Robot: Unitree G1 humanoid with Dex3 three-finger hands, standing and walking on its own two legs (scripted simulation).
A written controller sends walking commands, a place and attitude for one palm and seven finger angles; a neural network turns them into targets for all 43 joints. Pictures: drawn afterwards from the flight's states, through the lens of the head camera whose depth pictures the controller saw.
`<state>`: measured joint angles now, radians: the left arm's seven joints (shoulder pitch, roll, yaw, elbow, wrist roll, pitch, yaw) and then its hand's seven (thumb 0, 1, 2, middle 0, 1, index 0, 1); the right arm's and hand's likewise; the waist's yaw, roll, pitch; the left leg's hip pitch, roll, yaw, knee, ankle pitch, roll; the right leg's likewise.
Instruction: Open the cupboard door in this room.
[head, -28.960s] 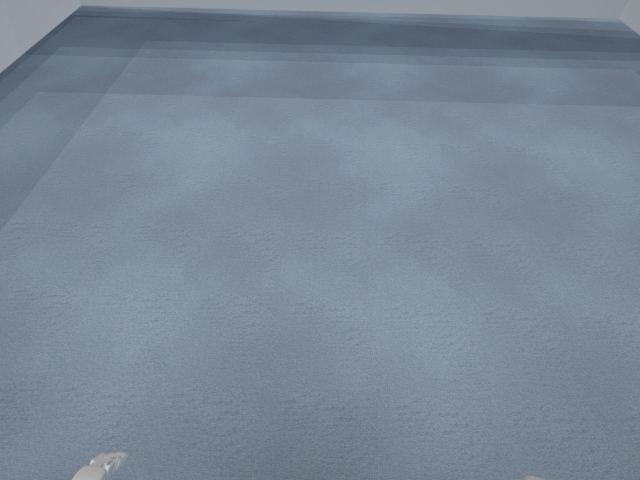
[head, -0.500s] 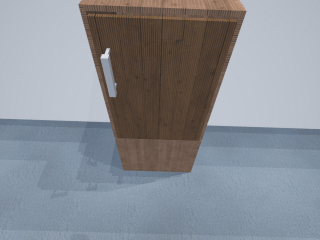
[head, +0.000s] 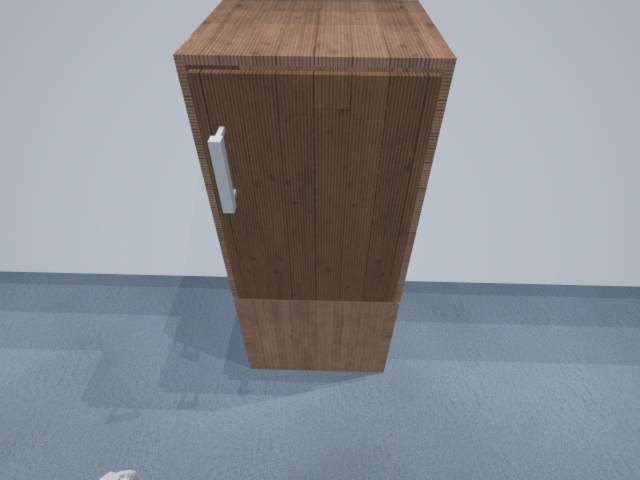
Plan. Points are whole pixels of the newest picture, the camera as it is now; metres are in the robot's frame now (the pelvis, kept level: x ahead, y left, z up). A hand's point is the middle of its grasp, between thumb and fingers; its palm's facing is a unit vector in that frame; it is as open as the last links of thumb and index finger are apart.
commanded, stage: shuffle to correct the standing spot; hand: left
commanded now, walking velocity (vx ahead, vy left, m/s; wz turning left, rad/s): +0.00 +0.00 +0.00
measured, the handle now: (225, 170) +0.62 +0.21 +0.07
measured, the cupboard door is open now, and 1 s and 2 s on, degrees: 0 0 0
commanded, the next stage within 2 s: come to a stop and stand still in 0.56 s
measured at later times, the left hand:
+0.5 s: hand out of the picture -0.03 +0.17 -0.18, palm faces +0.04 -0.99 -0.13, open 7.4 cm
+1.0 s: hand out of the picture +0.15 +0.22 -0.18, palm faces +0.08 -0.97 -0.23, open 7.3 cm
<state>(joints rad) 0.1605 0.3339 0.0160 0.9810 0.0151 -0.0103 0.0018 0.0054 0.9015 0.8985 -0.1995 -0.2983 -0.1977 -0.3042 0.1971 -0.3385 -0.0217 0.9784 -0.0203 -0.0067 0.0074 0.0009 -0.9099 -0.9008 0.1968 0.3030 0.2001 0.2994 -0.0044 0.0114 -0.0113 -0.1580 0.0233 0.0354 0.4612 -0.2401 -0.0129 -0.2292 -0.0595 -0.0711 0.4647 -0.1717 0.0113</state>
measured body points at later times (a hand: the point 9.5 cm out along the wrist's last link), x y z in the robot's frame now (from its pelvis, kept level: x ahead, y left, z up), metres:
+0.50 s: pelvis +0.03 +0.02 -0.01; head +0.02 +0.02 +0.44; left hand -0.03 +0.22 -0.17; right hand -0.05 -0.19 -0.16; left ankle +0.01 +0.13 -0.74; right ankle +0.05 -0.12 -0.74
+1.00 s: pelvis +0.10 +0.03 -0.01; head +0.11 +0.03 +0.44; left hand +0.14 +0.27 -0.16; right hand +0.07 -0.18 -0.18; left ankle +0.03 +0.12 -0.73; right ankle +0.15 -0.09 -0.74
